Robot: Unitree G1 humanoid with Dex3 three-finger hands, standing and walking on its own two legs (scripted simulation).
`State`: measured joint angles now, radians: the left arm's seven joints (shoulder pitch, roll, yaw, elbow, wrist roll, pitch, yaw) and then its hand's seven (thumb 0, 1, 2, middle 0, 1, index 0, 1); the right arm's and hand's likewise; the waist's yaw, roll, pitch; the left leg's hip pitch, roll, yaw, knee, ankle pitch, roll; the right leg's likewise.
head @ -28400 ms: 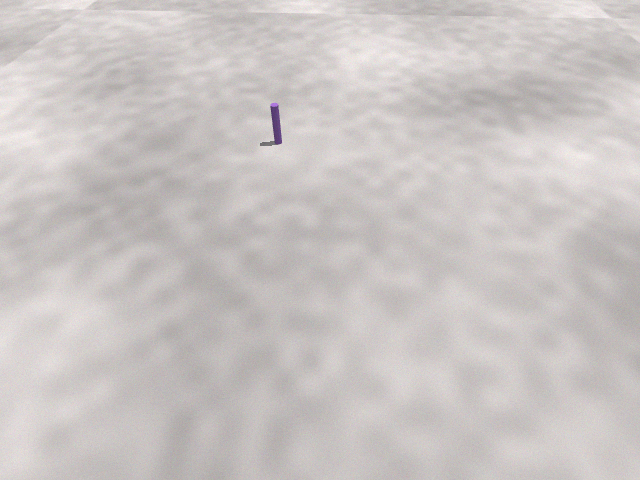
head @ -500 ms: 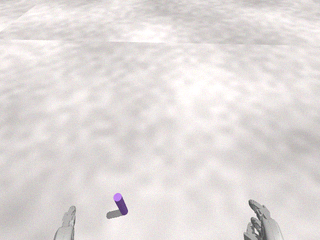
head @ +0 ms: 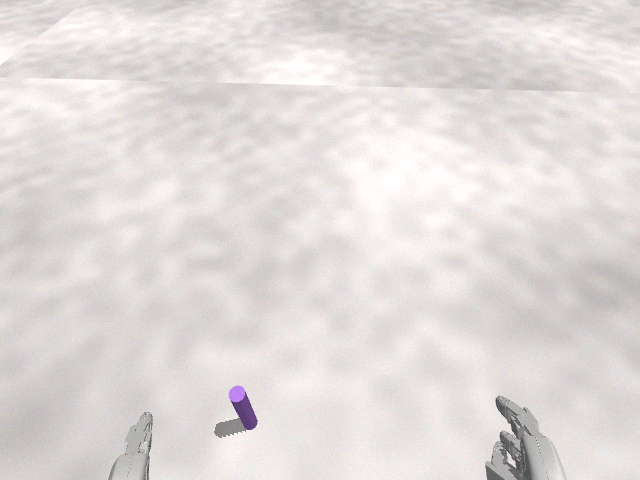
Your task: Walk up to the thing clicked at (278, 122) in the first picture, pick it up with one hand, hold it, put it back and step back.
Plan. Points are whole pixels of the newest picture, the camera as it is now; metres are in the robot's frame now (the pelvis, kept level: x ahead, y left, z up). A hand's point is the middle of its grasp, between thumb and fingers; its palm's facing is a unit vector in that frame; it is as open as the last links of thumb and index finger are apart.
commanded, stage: home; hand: left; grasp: from the side
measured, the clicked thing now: (244, 409) +0.44 +0.22 -0.61
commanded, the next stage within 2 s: stand in 0.62 s
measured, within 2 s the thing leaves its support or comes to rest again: neither
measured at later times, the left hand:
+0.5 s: hand out of the picture +0.17 +0.18 -0.06, palm faces +0.10 -0.96 -0.28, open 17.5 cm
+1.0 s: hand out of the picture +0.17 +0.18 -0.06, palm faces +0.10 -0.95 -0.28, open 13.6 cm
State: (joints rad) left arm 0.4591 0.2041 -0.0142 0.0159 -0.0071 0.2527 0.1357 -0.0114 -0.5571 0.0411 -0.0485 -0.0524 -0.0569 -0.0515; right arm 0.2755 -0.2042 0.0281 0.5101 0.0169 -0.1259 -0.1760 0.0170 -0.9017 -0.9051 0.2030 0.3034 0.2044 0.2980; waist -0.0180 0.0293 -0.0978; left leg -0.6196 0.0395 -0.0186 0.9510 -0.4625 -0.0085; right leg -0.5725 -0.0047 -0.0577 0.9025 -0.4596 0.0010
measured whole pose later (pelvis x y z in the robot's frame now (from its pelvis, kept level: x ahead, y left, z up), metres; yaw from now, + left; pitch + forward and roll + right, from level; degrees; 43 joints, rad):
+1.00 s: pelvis +0.00 +0.00 +0.00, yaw +0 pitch +7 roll -2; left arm 0.46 0.20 -0.01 0.02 -0.01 0.25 0.14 -0.01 -0.06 0.52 -0.17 -0.25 -0.18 -0.25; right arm 0.28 -0.20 0.03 0.52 0.01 -0.13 -0.18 0.02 -0.90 -0.90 0.20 0.30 0.20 0.30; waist -0.02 0.02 -0.10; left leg -0.61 0.04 -0.02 0.95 -0.46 -0.01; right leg -0.57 -0.01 -0.06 0.90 -0.46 0.00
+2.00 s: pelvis -0.01 +0.01 +0.06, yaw +0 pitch -3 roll +0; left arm 0.14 0.32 0.00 1.15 0.03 -0.02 0.02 0.00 0.91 0.89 -0.20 -0.30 -0.21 -0.30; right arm 0.13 -0.32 -0.02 1.14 -0.02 0.00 -0.01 0.01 -0.91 -0.90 0.20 0.30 0.20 0.30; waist 0.01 0.00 0.05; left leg -0.13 -0.01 0.01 0.35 -0.17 0.01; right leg -0.11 -0.04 -0.04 0.36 -0.19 0.02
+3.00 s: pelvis +0.02 +0.00 +0.06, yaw +0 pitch -2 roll +0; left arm 0.10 0.33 0.01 1.16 0.02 -0.01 0.01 0.00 0.91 0.89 -0.20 -0.30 -0.21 -0.30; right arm 0.10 -0.33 0.00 1.16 -0.01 -0.01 -0.01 0.01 -0.91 -0.90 0.20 0.30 0.20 0.30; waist 0.00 0.00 0.05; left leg -0.09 0.00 0.02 0.30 -0.18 0.00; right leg -0.08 -0.03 -0.03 0.31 -0.20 0.02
